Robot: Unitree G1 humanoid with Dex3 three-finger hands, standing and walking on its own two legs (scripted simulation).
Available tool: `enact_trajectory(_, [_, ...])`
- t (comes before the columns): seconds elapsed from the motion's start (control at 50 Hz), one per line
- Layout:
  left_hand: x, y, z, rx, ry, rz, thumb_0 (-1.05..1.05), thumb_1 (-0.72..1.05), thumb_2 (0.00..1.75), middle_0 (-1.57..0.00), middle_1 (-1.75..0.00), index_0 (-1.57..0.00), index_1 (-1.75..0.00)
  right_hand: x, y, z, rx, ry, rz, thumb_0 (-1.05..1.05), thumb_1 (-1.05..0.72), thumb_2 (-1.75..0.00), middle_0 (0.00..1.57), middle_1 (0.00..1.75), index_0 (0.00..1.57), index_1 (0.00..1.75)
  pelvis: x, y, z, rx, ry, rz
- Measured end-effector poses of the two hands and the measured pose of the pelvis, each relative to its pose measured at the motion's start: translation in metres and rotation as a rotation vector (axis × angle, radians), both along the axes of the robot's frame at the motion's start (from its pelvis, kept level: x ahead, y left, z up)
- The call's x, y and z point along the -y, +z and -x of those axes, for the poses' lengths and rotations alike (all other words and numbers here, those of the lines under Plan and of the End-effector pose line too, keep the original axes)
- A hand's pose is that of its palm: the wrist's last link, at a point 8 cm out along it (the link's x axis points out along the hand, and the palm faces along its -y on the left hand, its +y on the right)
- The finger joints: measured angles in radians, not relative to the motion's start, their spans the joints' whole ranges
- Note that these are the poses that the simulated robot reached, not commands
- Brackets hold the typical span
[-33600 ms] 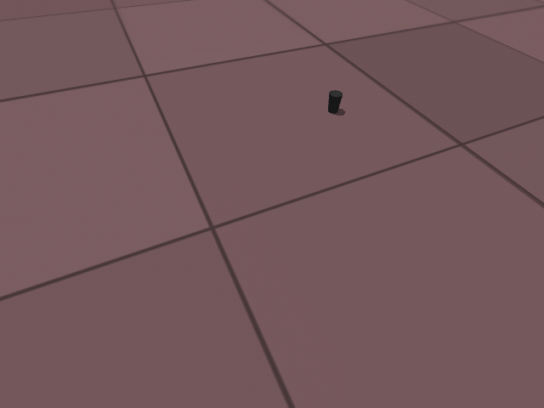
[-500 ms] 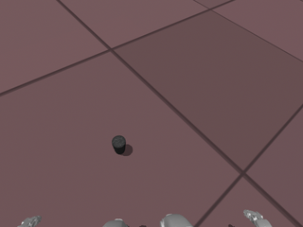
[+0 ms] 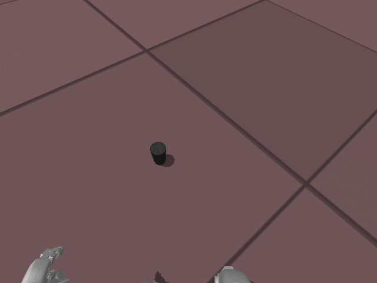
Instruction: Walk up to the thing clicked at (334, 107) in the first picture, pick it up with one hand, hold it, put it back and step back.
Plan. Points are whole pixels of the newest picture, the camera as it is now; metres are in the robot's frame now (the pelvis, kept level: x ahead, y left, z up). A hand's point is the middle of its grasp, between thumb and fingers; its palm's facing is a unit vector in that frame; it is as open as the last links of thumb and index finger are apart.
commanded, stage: step back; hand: left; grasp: from the side
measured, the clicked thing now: (159, 154) +0.82 +0.17 -0.68
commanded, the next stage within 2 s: stand in 1.52 s
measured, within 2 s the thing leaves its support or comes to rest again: neither
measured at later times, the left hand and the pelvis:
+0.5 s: hand out of the picture -0.10 +0.25 -0.12, palm faces -0.07 -0.90 -0.43, open 7.4 cm; pelvis -0.17 -0.02 +0.01, yaw -4 degrees
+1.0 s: hand out of the picture -0.15 +0.25 -0.13, palm faces +0.02 -0.93 -0.36, open 7.4 cm; pelvis -0.21 -0.01 +0.02, yaw +0 degrees
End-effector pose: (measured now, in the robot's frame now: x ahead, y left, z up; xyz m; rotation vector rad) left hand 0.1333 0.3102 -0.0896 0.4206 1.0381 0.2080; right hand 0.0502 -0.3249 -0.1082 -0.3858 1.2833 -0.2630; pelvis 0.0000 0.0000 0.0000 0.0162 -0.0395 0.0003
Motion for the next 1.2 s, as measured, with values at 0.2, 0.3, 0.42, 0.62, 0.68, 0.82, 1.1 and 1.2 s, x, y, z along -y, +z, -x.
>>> enact_trajectory(0.2, [0.001,-0.005,0.066,-0.041,0.003,0.044,0.0,0.9,0.89,-0.2,-0.3,-0.21,-0.3,-0.017,0.023,0.046,0.091,0.02,-0.008,0.0,-0.9,-0.9,0.21,0.3,0.2,0.3,-0.002,0.012,0.068,-0.001,-0.046,0.033])
enact_trajectory(0.3, [0.008,-0.011,0.121,-0.106,-0.018,0.024,0.0,0.9,0.9,-0.2,-0.3,-0.21,-0.3,-0.006,0.017,0.059,0.174,0.032,-0.016,0.0,-0.9,-0.9,0.21,0.3,0.2,0.3,0.007,0.005,0.107,-0.007,-0.089,0.026])
enact_trajectory(0.42, [0.022,-0.004,0.199,-0.16,0.005,0.013,0.0,0.9,0.89,-0.2,-0.3,-0.21,-0.3,0.008,0.006,0.1,0.176,-0.001,-0.043,0.0,-0.9,-0.9,0.2,0.3,0.2,0.3,0.018,0.006,0.152,0.011,-0.093,0.02])
enact_trajectory(0.62, [0.002,0.009,0.26,-0.088,0.073,-0.008,0.01,0.9,0.89,-0.21,-0.3,-0.21,-0.3,0.004,0.0,0.189,0.027,0.038,-0.044,0.0,-0.91,-0.9,0.2,0.3,0.2,0.3,0.011,0.009,0.198,-0.002,-0.003,0.001])
enact_trajectory(0.68, [-0.007,0.002,0.272,-0.085,0.088,0.005,0.0,0.9,0.89,-0.2,-0.3,-0.21,-0.3,-0.005,0.001,0.207,0.013,0.033,-0.042,0.0,-0.91,-0.9,0.2,0.3,0.2,0.3,0.006,0.007,0.208,0.017,0.002,-0.023])
enact_trajectory(0.82, [0.0,-0.004,0.291,-0.136,0.084,0.049,0.01,0.9,0.9,-0.2,-0.3,-0.21,-0.3,-0.015,0.01,0.218,0.074,0.023,-0.073,0.0,-0.9,-0.9,0.2,0.3,0.2,0.3,0.011,0.014,0.215,0.016,-0.016,-0.003])
enact_trajectory(1.1, [0.015,-0.009,0.28,-0.123,0.1,0.101,0.01,0.9,0.89,-0.2,-0.3,-0.21,-0.3,-0.016,0.014,0.186,0.094,0.042,-0.058,0.0,-0.91,-0.9,0.2,0.3,0.2,0.3,0.005,0.017,0.202,0.005,0.0,0.013])
enact_trajectory(1.2, [0.014,-0.009,0.258,-0.127,0.087,0.104,0.01,0.9,0.89,-0.2,-0.3,-0.21,-0.3,-0.022,0.019,0.173,0.087,0.033,-0.067,0.0,-0.9,-0.9,0.2,0.3,0.2,0.3,0.006,0.021,0.189,-0.001,-0.009,0.024])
